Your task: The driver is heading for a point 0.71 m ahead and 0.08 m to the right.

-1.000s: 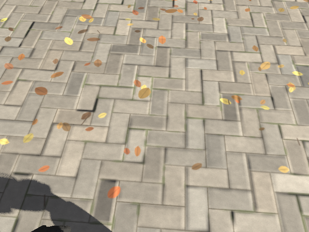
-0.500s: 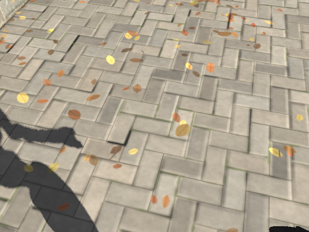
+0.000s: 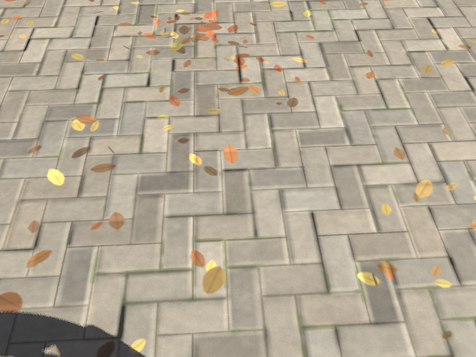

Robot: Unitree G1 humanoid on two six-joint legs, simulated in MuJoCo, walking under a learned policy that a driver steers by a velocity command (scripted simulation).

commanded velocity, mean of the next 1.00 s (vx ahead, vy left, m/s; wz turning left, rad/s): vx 0.46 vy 0.00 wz -0.24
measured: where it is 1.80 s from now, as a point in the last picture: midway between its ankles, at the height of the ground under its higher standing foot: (266, 298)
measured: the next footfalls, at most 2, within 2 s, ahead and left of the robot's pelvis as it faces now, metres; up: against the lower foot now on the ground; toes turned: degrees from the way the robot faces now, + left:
right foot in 0.16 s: +0.26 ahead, -0.13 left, +0.00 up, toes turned -8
left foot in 0.68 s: +0.60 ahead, +0.02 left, +0.00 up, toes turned -12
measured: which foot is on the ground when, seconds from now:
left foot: down 0.00-0.18, up 0.20-0.66, down 0.68-1.00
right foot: up 0.00-0.14, down 0.16-0.70, up 0.72-1.00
